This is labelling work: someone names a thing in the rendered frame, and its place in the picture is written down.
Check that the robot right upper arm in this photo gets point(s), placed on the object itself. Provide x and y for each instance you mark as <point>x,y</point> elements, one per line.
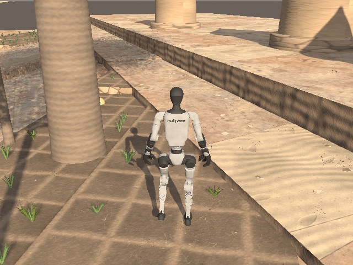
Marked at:
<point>196,125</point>

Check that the robot left upper arm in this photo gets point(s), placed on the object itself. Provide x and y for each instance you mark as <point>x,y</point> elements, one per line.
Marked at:
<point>156,125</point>

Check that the left robot foot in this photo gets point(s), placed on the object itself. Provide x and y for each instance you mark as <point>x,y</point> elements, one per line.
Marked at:
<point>161,216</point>

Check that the right robot hand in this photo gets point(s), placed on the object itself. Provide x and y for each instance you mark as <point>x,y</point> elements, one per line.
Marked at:
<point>206,158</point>

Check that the humanoid robot torso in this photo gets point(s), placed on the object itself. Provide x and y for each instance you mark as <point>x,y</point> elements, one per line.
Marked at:
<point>176,127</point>

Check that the left robot hand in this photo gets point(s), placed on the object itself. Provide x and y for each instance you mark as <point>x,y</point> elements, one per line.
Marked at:
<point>145,157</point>

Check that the robot right forearm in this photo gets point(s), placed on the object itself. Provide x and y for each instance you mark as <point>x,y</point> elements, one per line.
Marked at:
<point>203,146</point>

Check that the robot left forearm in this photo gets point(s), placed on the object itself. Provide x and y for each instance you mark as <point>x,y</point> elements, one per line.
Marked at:
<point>149,146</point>

